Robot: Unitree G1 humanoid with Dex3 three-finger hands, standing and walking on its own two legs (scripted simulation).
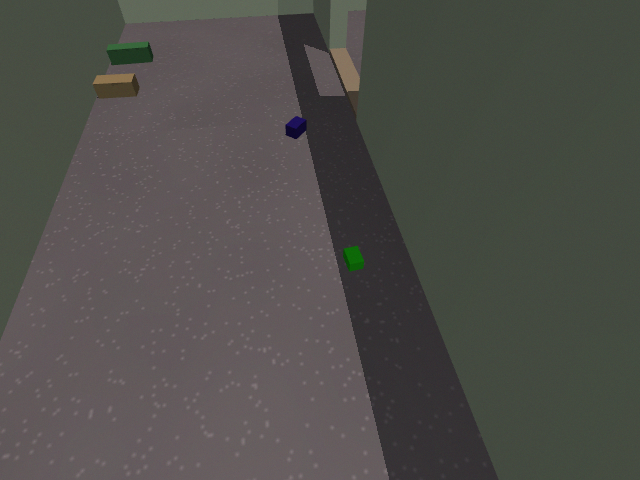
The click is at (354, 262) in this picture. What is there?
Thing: small box
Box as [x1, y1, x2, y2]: [343, 246, 363, 271]
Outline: 357,246 344,248 343,250 343,256 349,271 362,268 363,266 363,259
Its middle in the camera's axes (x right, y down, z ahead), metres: +0.14 +0.08 +1.55
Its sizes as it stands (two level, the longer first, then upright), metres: 0.081 0.058 0.048
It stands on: the floor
